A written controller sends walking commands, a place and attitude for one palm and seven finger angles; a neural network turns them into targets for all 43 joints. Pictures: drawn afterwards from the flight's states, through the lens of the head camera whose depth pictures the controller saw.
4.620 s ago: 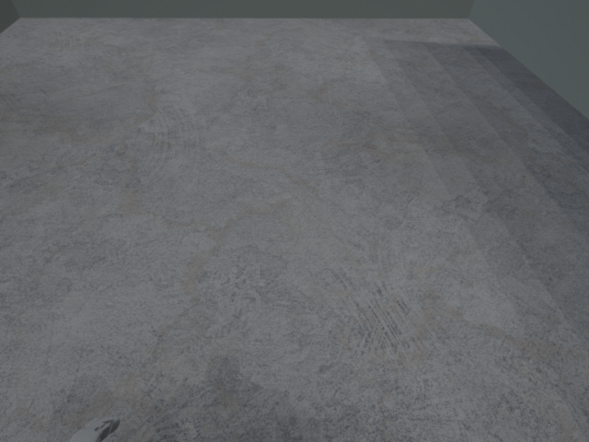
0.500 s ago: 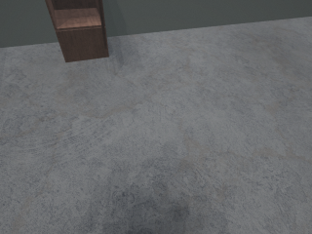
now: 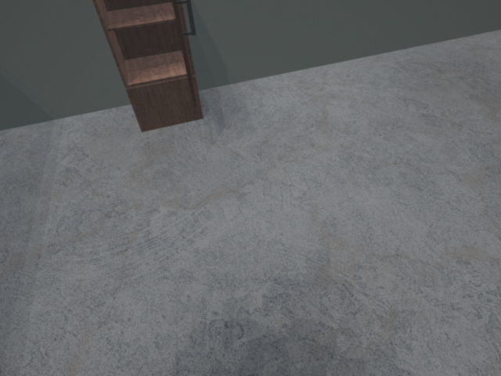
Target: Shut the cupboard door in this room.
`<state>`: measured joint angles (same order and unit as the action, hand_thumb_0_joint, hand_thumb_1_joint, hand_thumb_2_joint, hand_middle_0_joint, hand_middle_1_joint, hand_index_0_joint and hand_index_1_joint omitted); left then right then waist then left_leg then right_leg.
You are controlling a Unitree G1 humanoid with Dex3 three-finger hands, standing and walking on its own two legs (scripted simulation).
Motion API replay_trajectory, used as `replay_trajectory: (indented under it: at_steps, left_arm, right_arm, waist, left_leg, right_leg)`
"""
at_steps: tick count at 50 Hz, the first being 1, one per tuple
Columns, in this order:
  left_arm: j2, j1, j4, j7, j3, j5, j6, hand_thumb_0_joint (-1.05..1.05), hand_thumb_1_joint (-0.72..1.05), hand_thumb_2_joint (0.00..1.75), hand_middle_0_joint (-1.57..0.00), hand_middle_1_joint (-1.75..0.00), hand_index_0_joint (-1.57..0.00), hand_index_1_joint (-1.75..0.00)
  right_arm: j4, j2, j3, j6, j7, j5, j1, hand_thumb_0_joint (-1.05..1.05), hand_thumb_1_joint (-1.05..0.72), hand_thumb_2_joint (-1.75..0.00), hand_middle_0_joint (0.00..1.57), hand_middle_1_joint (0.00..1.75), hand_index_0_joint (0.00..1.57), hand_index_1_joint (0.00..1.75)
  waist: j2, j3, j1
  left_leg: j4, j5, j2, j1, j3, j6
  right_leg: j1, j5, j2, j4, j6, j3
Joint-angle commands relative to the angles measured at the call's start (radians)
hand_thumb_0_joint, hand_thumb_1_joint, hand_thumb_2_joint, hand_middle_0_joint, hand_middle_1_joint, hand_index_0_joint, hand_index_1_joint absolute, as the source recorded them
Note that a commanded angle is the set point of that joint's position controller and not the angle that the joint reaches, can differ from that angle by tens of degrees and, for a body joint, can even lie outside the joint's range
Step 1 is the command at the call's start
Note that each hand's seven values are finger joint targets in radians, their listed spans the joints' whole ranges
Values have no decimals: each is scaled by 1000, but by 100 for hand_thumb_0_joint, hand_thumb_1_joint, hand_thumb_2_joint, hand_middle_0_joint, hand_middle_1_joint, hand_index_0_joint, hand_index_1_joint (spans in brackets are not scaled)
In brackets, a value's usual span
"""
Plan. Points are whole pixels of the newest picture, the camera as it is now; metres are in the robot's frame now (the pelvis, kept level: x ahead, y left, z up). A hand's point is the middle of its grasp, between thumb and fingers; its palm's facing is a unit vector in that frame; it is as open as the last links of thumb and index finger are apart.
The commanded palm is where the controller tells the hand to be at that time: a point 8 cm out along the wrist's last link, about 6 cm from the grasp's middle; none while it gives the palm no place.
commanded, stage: turn or walk to find it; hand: left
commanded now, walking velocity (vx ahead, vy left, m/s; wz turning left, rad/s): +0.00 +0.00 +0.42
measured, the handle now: (186, 18) +1.54 +0.35 +0.02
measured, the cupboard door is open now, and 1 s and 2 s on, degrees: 83 83 83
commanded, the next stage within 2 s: stand and wait in 0.20 s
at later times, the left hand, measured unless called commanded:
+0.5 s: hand out of the picture -0.08 +0.24 -0.18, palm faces +0.22 -0.95 -0.22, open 7.4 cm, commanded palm none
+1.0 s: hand out of the picture -0.12 +0.23 -0.18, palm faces +0.33 -0.92 -0.19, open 7.3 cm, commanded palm none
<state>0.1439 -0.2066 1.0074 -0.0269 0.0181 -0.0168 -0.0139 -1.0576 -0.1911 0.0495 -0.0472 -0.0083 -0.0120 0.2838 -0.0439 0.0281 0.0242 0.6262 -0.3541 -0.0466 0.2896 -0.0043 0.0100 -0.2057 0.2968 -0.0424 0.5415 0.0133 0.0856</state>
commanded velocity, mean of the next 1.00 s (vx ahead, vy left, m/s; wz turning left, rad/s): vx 0.00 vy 0.00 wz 0.25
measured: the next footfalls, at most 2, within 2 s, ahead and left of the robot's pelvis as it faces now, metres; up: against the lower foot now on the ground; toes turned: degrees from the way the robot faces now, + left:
left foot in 0.36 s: -0.04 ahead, +0.15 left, +0.00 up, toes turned +12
right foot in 0.68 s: +0.00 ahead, -0.08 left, +0.00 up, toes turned +4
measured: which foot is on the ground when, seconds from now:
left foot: up 0.00-0.34, down 0.36-0.72, up 0.74-1.00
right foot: down 0.00-0.38, up 0.40-0.66, down 0.68-1.00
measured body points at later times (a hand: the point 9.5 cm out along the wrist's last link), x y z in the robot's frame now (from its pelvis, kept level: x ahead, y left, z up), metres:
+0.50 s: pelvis -0.05 +0.04 +0.00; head -0.05 +0.06 +0.45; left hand -0.09 +0.29 -0.16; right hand +0.06 -0.18 -0.14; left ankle -0.07 +0.14 -0.73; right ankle -0.03 -0.10 -0.70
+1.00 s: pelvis -0.10 +0.04 -0.01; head -0.08 +0.06 +0.44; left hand -0.13 +0.28 -0.17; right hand -0.01 -0.19 -0.15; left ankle -0.14 +0.15 -0.73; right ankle -0.04 -0.08 -0.73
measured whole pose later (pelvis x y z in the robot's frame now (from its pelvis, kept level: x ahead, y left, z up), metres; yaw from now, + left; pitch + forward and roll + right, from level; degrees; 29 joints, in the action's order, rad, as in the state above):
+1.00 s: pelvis -0.10 +0.04 -0.01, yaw +17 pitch -1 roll +0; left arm 0.18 -0.23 1.03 -0.02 0.05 -0.03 -0.01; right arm -1.05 -0.21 0.07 -0.05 0.00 -0.01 0.24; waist 0.02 0.07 0.00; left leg 0.67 -0.38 0.03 0.27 0.05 -0.03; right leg -0.26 0.27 -0.13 0.58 -0.03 0.19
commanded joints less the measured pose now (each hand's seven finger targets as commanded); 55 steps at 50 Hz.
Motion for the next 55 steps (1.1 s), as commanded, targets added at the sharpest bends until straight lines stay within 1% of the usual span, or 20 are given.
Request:
replay_trajectory:
  at_steps: [1,4,13,16,17,18,19,20,21,24,32,35,37,42,47,49,50,51,52,55]
  left_arm:
    - [203,-7,-73,-22,62,-1,12,0,90,90,-20,-30,-20,-30]
    - [179,33,-93,-18,61,-5,19,0,90,90,-20,-30,-20,-30]
    - [237,-100,-49,-13,79,-19,17,0,90,90,-20,-30,-20,-30]
    - [225,-63,-35,-11,70,-7,10,0,90,90,-20,-30,-20,-30]
    - [189,-64,-37,-10,60,5,4,0,90,90,-20,-30,-20,-30]
    - [127,-79,-56,-5,45,12,-4,0,90,90,-20,-30,-20,-30]
    - [110,-38,-67,-5,33,8,-11,0,90,90,-20,-30,-20,-30]
    - [119,-23,-65,-5,38,4,-16,0,90,90,-20,-30,-20,-30]
    - [108,-19,-40,-6,38,-3,-26,0,90,90,-20,-30,-20,-30]
    - [108,-70,12,6,32,-2,-22,0,90,90,-20,-30,-20,-30]
    - [84,-140,60,-3,10,3,3,0,90,90,-20,-30,-20,-30]
    - [182,-145,60,-13,27,-5,21,0,90,90,-20,-30,-20,-30]
    - [215,-113,36,-11,46,-5,23,0,90,90,-20,-30,-20,-30]
    - [202,-47,-11,-14,61,-16,17,0,90,90,-20,-30,-20,-30]
    - [238,-63,-26,-14,81,-18,11,0,90,90,-20,-30,-20,-30]
    - [227,-40,-32,-9,81,-6,3,0,90,90,-20,-30,-20,-30]
    - [187,-46,-49,-5,75,5,-6,0,90,90,-20,-30,-20,-30]
    - [125,-30,-89,1,63,8,-15,0,90,90,-20,-30,-20,-30]
    - [142,25,-102,-2,59,0,-24,0,90,90,-20,-30,-20,-30]
    - [147,48,-82,7,68,-5,-30,0,90,90,-20,-30,-20,-30]
  right_arm:
    - [80,-100,44,-8,3,-7,-43,0,-90,-90,20,30,20,30]
    - [59,-73,46,-15,16,-7,20,0,-90,-90,20,30,20,30]
    - [99,-46,23,9,11,2,-74,0,-90,-90,20,30,20,30]
    - [59,-46,14,26,3,3,33,0,-90,-90,20,30,20,30]
    - [48,-84,19,38,2,2,63,0,-90,-90,20,30,20,30]
    - [53,-162,31,48,-3,-7,59,0,-90,-90,20,30,20,30]
    - [64,-204,36,42,-9,-8,41,0,-90,-90,20,30,20,30]
    - [72,-204,31,39,-11,-16,-1,0,-90,-90,20,30,20,30]
    - [67,-158,18,49,-22,-15,-42,0,-90,-90,20,30,20,30]
    - [69,-126,0,54,-34,-8,-85,0,-90,-90,20,30,20,30]
    - [31,-128,9,52,-29,1,-59,0,-90,-90,20,30,20,30]
    - [54,-59,-1,46,-14,15,-74,0,-90,-90,20,30,20,30]
    - [68,-66,10,20,-9,2,-108,0,-90,-90,20,30,20,30]
    - [59,-61,25,4,7,2,-83,0,-90,-90,20,30,20,30]
    - [82,-47,20,18,9,5,-70,0,-90,-90,20,30,20,30]
    - [65,-60,22,29,8,4,6,0,-90,-90,20,30,20,30]
    - [65,-113,30,39,7,-3,36,0,-90,-90,20,30,20,30]
    - [77,-206,50,43,0,-11,49,0,-90,-90,20,30,20,30]
    - [75,-237,57,33,-5,-14,57,0,-90,-90,20,30,20,30]
    - [96,-176,38,42,-20,-15,-30,0,-90,-90,20,30,20,30]
  waist:
    - [217,68,-26]
    - [159,66,8]
    - [236,-32,-76]
    - [202,-69,-16]
    - [85,-88,-1]
    - [-168,-80,-7]
    - [-222,-32,2]
    - [-150,9,-5]
    - [-213,40,-16]
    - [-149,60,-39]
    - [-50,-27,-45]
    - [180,-11,-36]
    - [351,41,-53]
    - [183,65,-35]
    - [190,-22,-48]
    - [139,-57,-9]
    - [-38,-65,3]
    - [-307,-25,10]
    - [-228,-21,30]
    - [-130,10,-5]
  left_leg:
    - [461,-106,53,182,-50,-25]
    - [530,-26,73,185,-19,-45]
    - [121,-128,77,97,60,-60]
    - [-165,104,61,-121,87,-51]
    - [-264,205,119,-226,27,-36]
    - [-322,347,317,-252,-229,34]
    - [-373,410,413,-150,-290,109]
    - [-386,284,418,-36,-256,146]
    - [-418,255,356,-10,-218,126]
    - [-368,431,296,-68,-119,120]
    - [-252,497,251,-154,-103,103]
    - [-118,183,97,14,5,-2]
    - [38,-73,69,39,27,-24]
    - [328,-124,81,114,18,-29]
    - [58,-84,78,39,72,-45]
    - [-161,113,78,-113,68,-40]
    - [-282,182,168,-167,-78,-10]
    - [-363,383,390,-180,-375,84]
    - [-373,385,445,-89,-386,156]
    - [-370,273,330,-53,-297,131]
  right_leg:
    - [-80,-61,-327,-332,155,-263]
    - [-97,-46,-267,-307,96,-123]
    - [87,-334,-307,-183,137,-106]
    - [1,-319,-252,-76,60,-37]
    - [-71,-233,-198,26,12,8]
    - [-226,22,-92,157,-54,63]
    - [-229,249,-60,275,-64,20]
    - [-179,250,-66,348,-50,-27]
    - [-195,211,-70,376,-55,-58]
    - [-207,126,-57,392,-54,-67]
    - [-4,-53,-33,-81,-68,-18]
    - [90,-284,-227,-196,11,-200]
    - [-25,-159,-303,-283,113,-262]
    - [-53,-178,-298,-270,136,-149]
    - [29,-298,-302,-143,115,-90]
    - [-36,-236,-268,-21,44,-13]
    - [-128,-106,-187,137,-14,46]
    - [-335,246,-67,334,-84,74]
    - [-299,290,-65,460,-66,-23]
    - [-329,144,-70,569,-65,-77]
